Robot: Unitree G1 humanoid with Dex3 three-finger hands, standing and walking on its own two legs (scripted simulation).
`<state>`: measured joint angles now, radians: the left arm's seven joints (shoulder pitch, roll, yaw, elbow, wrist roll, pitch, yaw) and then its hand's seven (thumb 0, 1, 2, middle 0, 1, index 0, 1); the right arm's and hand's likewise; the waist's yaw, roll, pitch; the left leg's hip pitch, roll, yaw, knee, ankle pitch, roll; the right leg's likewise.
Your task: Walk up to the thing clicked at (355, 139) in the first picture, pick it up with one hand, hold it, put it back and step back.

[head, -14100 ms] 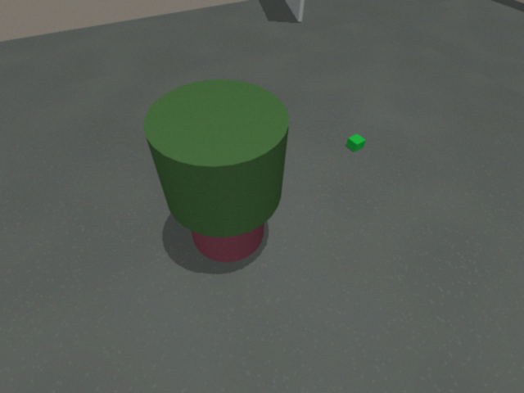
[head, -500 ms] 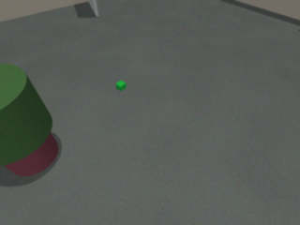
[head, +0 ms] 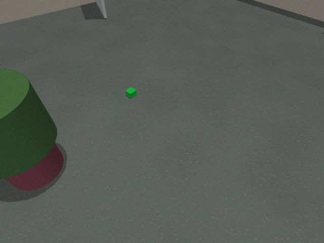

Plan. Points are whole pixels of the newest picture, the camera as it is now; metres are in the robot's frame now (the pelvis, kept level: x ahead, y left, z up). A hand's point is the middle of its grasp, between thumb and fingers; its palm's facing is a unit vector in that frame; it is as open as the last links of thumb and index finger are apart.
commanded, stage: stand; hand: left
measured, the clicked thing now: (131, 92) +1.48 +0.24 -0.75
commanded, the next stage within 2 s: walk up in 0.86 s
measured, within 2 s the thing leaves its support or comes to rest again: neither
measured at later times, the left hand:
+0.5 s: hand out of the picture +0.07 +0.26 -0.16, palm faces -0.02 -0.94 -0.35, open 7.4 cm
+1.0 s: hand out of the picture +0.08 +0.28 -0.16, palm faces +0.02 -0.94 -0.34, open 7.4 cm
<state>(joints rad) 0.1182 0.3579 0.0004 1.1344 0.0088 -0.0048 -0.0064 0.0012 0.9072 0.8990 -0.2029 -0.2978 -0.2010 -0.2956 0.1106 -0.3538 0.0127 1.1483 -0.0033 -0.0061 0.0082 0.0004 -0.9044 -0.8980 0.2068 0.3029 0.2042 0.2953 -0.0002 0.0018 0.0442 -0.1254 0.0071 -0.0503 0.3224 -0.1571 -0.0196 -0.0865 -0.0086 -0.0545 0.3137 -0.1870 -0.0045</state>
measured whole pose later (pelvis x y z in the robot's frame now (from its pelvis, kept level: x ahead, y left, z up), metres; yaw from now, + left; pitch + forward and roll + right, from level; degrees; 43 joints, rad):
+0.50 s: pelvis +0.00 +0.00 +0.00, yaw +0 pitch -2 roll +0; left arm 0.12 0.36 0.00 1.13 0.01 0.00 -0.01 0.00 0.91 0.90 -0.20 -0.30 -0.20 -0.30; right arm 0.11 -0.35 0.02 1.14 0.00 -0.01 0.01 0.00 -0.90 -0.90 0.21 0.30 0.20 0.30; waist 0.00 0.00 0.05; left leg -0.12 0.01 -0.04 0.32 -0.16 -0.02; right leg -0.09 -0.01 -0.05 0.32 -0.19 0.00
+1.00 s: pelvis +0.03 +0.01 -0.01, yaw +1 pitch -1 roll -1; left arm 0.20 0.38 0.07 1.04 0.04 -0.04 -0.05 0.00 0.90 0.90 -0.21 -0.30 -0.20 -0.30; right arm 0.19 -0.39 -0.05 1.08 -0.04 -0.02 0.05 0.00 -0.90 -0.90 0.21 0.30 0.21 0.30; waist 0.02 0.00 0.01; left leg -0.28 0.02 0.00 0.68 -0.42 0.04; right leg -0.11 -0.01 -0.06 0.40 -0.27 -0.05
